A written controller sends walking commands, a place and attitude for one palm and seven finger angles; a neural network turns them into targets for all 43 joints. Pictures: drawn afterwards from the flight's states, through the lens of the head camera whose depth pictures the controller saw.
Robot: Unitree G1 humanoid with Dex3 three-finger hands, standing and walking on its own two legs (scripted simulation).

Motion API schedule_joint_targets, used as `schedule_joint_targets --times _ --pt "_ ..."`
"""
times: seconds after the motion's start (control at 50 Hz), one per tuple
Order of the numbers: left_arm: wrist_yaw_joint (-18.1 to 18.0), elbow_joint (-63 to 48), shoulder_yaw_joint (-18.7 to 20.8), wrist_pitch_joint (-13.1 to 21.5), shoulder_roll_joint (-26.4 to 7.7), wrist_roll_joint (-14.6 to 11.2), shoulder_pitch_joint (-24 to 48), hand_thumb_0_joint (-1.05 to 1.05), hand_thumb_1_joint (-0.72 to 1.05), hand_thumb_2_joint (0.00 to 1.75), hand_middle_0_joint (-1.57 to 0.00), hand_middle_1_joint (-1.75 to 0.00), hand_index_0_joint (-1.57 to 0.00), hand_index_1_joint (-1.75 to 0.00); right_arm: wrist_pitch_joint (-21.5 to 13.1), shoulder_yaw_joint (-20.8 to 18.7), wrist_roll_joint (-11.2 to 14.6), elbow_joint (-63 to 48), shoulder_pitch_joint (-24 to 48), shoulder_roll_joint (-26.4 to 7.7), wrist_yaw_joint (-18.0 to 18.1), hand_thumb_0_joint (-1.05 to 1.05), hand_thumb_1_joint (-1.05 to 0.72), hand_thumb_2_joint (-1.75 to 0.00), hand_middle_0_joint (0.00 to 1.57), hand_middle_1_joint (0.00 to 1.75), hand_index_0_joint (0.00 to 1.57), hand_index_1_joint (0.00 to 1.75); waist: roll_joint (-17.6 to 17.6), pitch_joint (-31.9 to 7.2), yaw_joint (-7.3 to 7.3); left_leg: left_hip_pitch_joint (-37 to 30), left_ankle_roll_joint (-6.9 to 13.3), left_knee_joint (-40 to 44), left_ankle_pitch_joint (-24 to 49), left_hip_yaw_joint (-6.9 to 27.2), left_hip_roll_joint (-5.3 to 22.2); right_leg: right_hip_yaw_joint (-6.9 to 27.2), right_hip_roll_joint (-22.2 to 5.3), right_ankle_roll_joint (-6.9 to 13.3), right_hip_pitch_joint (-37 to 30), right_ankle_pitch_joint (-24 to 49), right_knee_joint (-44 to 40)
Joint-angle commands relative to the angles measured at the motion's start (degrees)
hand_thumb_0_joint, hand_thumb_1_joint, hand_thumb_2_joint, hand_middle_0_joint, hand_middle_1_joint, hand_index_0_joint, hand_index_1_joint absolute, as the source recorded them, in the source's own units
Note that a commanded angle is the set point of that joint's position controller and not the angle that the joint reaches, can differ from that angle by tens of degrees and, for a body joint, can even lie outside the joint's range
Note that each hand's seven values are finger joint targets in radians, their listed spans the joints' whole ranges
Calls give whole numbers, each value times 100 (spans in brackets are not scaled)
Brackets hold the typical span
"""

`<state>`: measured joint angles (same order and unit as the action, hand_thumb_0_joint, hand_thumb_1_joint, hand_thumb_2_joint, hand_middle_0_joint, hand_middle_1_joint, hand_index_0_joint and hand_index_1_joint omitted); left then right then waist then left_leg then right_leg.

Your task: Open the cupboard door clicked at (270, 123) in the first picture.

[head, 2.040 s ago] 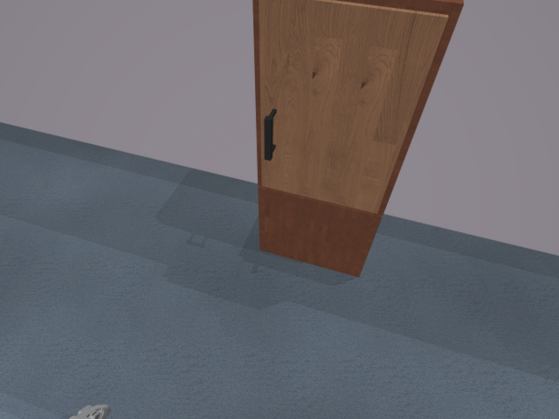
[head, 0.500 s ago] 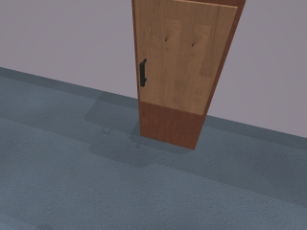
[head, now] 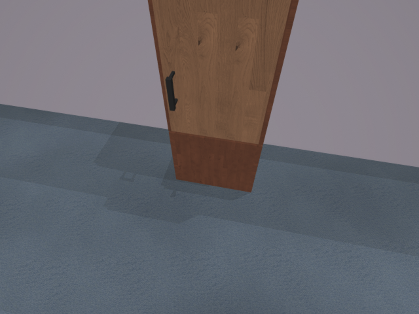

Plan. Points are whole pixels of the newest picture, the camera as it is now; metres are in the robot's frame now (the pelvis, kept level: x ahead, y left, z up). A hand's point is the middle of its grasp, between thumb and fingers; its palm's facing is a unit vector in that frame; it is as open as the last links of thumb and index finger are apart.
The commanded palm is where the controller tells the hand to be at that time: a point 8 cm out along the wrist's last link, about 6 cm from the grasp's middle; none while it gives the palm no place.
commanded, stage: turn to face it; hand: left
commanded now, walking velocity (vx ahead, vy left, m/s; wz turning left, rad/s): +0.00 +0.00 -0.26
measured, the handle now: (172, 91) +0.87 +0.20 -0.10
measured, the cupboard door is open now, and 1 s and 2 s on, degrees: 0 0 0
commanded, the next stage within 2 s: take the last steps up to it in 0.18 s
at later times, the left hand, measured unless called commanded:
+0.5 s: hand out of the picture +0.06 +0.19 -0.17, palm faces -0.07 -0.97 -0.21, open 7.4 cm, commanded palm none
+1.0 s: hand (95, 310) +0.15 +0.27 -0.18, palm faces -0.04 -0.99 -0.17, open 7.4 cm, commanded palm none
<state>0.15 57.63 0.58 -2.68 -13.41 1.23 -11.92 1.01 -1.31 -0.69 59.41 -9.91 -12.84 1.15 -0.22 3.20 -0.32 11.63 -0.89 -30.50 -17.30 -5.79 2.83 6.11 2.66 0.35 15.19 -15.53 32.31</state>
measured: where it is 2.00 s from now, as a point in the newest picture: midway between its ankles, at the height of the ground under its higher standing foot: (199, 307)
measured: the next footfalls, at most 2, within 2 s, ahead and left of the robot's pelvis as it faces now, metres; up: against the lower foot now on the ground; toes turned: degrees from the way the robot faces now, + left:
left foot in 0.82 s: +0.21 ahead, +0.17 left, +0.00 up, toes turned +3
right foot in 1.26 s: +0.34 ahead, -0.05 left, +0.00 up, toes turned -14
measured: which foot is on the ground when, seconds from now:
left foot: down 0.00-0.44, up 0.46-0.80, down 0.82-1.00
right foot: down 0.00-0.82, up 0.84-1.00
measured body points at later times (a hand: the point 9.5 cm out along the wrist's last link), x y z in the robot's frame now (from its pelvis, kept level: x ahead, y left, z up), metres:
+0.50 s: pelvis +0.00 +0.01 -0.01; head +0.00 +0.00 +0.44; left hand +0.06 +0.24 -0.15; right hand -0.04 -0.22 -0.17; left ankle -0.01 +0.12 -0.72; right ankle -0.03 -0.10 -0.73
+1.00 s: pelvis +0.15 +0.09 +0.00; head +0.15 +0.10 +0.45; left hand +0.16 +0.32 -0.16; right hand +0.14 -0.14 -0.14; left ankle +0.17 +0.17 -0.73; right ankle +0.11 -0.03 -0.65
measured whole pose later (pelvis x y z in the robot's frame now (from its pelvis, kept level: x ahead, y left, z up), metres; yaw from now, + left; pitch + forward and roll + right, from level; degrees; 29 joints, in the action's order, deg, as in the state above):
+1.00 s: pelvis +0.15 +0.09 +0.00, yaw -6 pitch -1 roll +0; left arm 0.5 62.3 3.9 0.4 -10.8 2.1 -18.6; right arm -4.1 -2.2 -1.4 60.7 -17.3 -7.4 1.4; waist -2.8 1.0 -0.6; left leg 12.7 2.9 -27.5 -14.2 -9.7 1.2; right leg -4.9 -5.1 0.6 27.4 -19.2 65.3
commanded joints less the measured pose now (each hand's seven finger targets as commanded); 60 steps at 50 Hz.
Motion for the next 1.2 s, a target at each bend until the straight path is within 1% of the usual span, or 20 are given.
schedule_joint_targets --times 0.0,0.08,0.14,0.2,0.28,0.36,0.4,0.42,0.44,0.46,0.56,0.7,0.76,0.78,0.8,0.82,0.88,0.94,1.12,1.18 --pt "-90 -487 303 114 -965 16 -111 0 90 90 -20 -30 -20 -30 -43 -238 3 -429 -119 -784 61 0 -90 -90 20 30 20 30 -352 -255 60 135 115 19 -206 301 324 1060 -833 359 474 768 -735" --pt "-136 -546 376 111 -1010 6 -93 0 90 90 -20 -30 -20 -30 -44 -223 16 -364 -440 -489 55 0 -90 -90 20 30 20 30 -908 -339 107 214 8 -517 -415 204 1 1703 -1247 678 513 522 -1292" --pt "-144 -638 375 86 -784 -4 101 0 90 90 -20 -30 -20 -30 -108 -229 19 -258 -754 -469 71 0 -90 -90 20 30 20 30 -392 -395 246 -352 115 216 -113 455 216 1225 -818 477 895 392 -910" --pt "-76 -708 352 48 -323 -7 128 0 90 90 -20 -30 -20 -30 -186 -337 -35 -306 -729 -905 115 0 -90 -90 20 30 20 30 1469 -192 215 -48 942 1808 -150 1982 1880 -369 8 -53 1329 -762 1638" --pt "-26 -513 347 63 -51 23 -172 0 90 90 -20 -30 -20 -30 -224 -254 -120 -297 -466 -710 128 0 -90 -90 20 30 20 30 722 -333 2 -38 1040 1314 1271 917 1575 -631 -437 -83 946 -1228 1994" --pt "17 -264 228 222 183 38 -495 0 90 90 -20 -30 -20 -30 -181 -241 -112 24 -961 -663 46 0 -90 -90 20 30 20 30 788 -155 6 269 713 1043 -391 627 1202 -1263 -245 -9 -278 -550 -96" --pt "-39 -7 281 329 -151 60 -1064 0 90 90 -20 -30 -20 -30 -188 -184 -46 38 -985 -327 -17 0 -90 -90 20 30 20 30 -92 22 -241 1320 311 -17 -1309 109 641 -401 -841 242 -1302 -804 -1141" --pt "-97 133 385 383 -674 74 -1513 0 90 90 -20 -30 -20 -30 -211 -118 -17 -204 -748 -60 -66 0 -90 -90 20 30 20 30 -1298 213 -424 2519 41 -1304 -1600 -421 32 1532 -2051 811 -1708 -1524 -1973" --pt "-139 205 437 408 -908 11 -1882 0 90 90 -20 -30 -20 -30 -193 -173 -85 -445 -234 -278 -112 0 -90 -90 20 30 20 30 -1008 248 -623 2813 42 -2208 -1691 -14 116 2321 -2705 1240 -1471 -1961 -2459" --pt "-165 205 449 461 -871 17 -1710 0 90 90 -20 -30 -20 -30 -175 -208 -97 -458 -80 -289 -135 0 -90 -90 20 30 20 30 -1170 448 -521 2944 72 -2673 -1248 344 223 2385 -2592 1271 -1106 -2292 -2619" --pt "-172 97 361 649 -403 49 -1003 0 90 90 -20 -30 -20 -30 -163 -245 -94 -259 -587 -48 -261 0 -90 -90 20 30 20 30 -577 480 34 2347 -47 -2626 142 320 427 379 -2048 889 -473 -545 -2409" --pt "-135 374 438 652 -543 95 -1276 0 90 90 -20 -30 -20 -30 -262 -237 -29 -537 -269 96 -355 0 -90 -90 20 30 20 30 -860 467 -61 1341 51 -985 200 -27 238 -266 -1953 672 -250 -357 -2075" --pt "-114 409 445 576 -411 77 -1219 0 90 90 -20 -30 -20 -30 -369 -278 -62 -171 -1363 -167 -254 0 -90 -90 20 30 20 30 -109 37 407 -609 111 64 191 -229 -13 -806 -1467 411 357 -115 -555" --pt "-71 349 396 547 -93 32 -1321 0 90 90 -20 -30 -20 -30 -424 -402 -136 64 -2181 -688 -161 0 -90 -90 20 30 20 30 1243 -397 673 -1448 321 662 -516 870 747 -1290 -884 208 927 -448 1170" --pt "-33 111 343 522 200 -9 -1292 0 90 90 -20 -30 -20 -30 -413 -479 -131 183 -2710 -1191 -74 0 -90 -90 20 30 20 30 2366 -589 713 -1708 752 1694 -992 2906 1949 -1453 -227 20 1953 -1942 2937" --pt "-60 20 326 524 140 18 -989 0 90 90 -20 -30 -20 -30 -371 -426 -99 249 -2516 -1076 -6 0 -90 -90 20 30 20 30 2038 -602 707 -1442 952 2065 -1616 3201 2072 -852 -420 174 2249 -1772 3823" --pt "45 111 357 535 171 72 -631 0 90 90 -20 -30 -20 -30 -482 -207 -81 -16 -1363 -277 34 0 -90 -90 20 30 20 30 595 174 270 -52 965 2045 -784 2006 1663 -709 -1014 162 2213 -474 4035" --pt "53 249 316 407 373 77 -1054 0 90 90 -20 -30 -20 -30 -582 -163 -52 63 -1149 -122 66 0 -90 -90 20 30 20 30 541 28 -42 164 1000 2025 550 1090 1336 -856 -1005 34 1637 -195 3244" --pt "25 -253 303 373 383 64 9 0 90 90 -20 -30 -20 -30 -504 -208 -89 348 -1493 -149 41 0 -90 -90 20 30 20 30 382 387 105 -111 1164 1823 1269 652 1374 -1130 -820 -24 1076 74 905" --pt "9 -165 351 428 330 76 -391 0 90 90 -20 -30 -20 -30 -456 -206 -88 401 -1389 -127 45 0 -90 -90 20 30 20 30 219 248 -132 149 930 1109 1180 443 1161 -1323 -565 44 5 410 97"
